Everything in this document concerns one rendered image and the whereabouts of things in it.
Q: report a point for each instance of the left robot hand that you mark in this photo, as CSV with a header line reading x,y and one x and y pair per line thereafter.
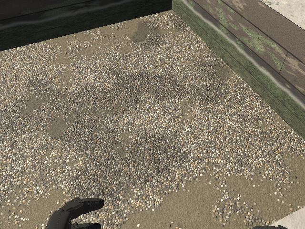
x,y
73,209

